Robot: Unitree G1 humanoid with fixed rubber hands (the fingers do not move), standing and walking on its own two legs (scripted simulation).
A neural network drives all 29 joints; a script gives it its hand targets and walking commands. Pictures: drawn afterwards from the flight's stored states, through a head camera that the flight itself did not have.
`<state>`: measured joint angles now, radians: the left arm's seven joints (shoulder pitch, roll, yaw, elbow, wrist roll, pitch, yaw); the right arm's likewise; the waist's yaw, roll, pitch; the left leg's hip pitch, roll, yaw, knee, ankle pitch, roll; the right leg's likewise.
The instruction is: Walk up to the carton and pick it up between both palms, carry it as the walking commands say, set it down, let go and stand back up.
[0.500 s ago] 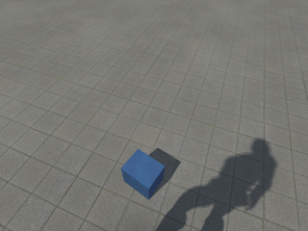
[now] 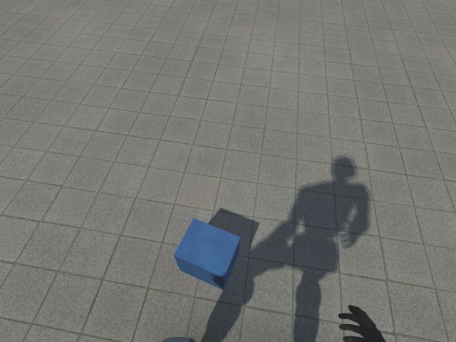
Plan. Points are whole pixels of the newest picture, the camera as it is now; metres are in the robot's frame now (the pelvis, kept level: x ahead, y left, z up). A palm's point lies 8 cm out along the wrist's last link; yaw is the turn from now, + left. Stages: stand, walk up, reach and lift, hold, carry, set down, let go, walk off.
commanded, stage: walk up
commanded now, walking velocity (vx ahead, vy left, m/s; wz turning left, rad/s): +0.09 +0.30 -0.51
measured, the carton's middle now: (208, 254) +0.46 +0.09 -0.66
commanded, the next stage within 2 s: stand in 1.24 s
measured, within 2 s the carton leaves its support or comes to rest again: neither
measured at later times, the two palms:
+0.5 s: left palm (24, 316) +0.15 +0.38 -0.09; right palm out of the picture +0.10 -0.15 -0.12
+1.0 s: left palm (53, 259) +0.26 +0.39 -0.12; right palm out of the picture +0.05 -0.11 -0.09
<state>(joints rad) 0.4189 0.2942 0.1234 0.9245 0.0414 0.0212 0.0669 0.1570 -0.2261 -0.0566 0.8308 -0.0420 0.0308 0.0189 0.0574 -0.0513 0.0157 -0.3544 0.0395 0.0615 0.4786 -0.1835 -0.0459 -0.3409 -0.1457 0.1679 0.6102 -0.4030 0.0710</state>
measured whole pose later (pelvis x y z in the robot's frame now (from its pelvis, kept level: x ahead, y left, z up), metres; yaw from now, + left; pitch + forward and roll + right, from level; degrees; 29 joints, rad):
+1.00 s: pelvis +0.09 +0.17 +0.01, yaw -18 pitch +1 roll -3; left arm 0.17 0.26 0.09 0.84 0.02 0.08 -0.03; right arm 0.27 -0.26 -0.06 0.85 -0.03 0.01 -0.03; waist -0.04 -0.01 0.05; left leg -0.29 0.16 0.07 0.48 -0.21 -0.05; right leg -0.35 0.03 0.00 0.75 -0.40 0.06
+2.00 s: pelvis +0.09 +0.19 +0.02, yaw -17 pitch -1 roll +0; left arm 0.29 0.17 0.01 1.15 0.01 -0.01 0.04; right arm 0.28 -0.16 0.00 1.13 0.01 -0.01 -0.03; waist 0.00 -0.01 0.02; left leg -0.14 -0.03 0.05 0.38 -0.23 0.04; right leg -0.13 -0.05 -0.01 0.36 -0.21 0.04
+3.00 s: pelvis -0.01 +0.19 -0.08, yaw -17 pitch +17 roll +0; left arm -0.51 0.30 0.17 0.74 0.00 0.39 -0.13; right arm -0.42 -0.07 -0.13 0.56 0.03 0.45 -0.13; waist 0.00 -0.02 0.09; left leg -1.00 0.03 0.03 1.06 -0.36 0.01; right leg -1.00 -0.01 -0.02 1.05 -0.35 0.00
